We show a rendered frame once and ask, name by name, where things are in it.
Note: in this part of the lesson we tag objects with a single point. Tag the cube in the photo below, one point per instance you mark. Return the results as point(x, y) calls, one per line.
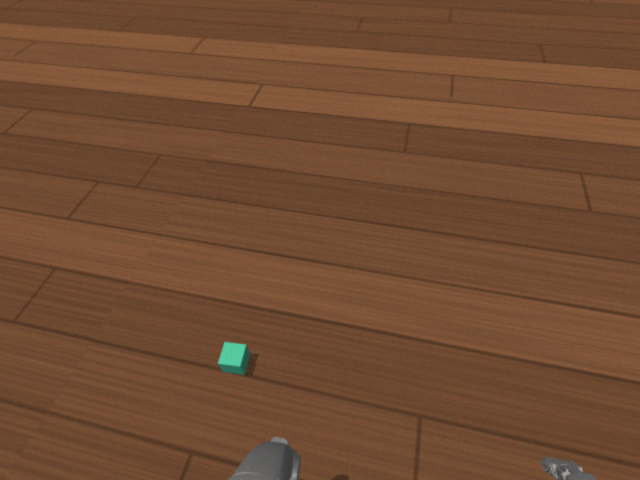
point(234, 358)

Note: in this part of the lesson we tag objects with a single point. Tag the right robot hand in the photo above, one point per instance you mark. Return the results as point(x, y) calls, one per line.
point(565, 470)

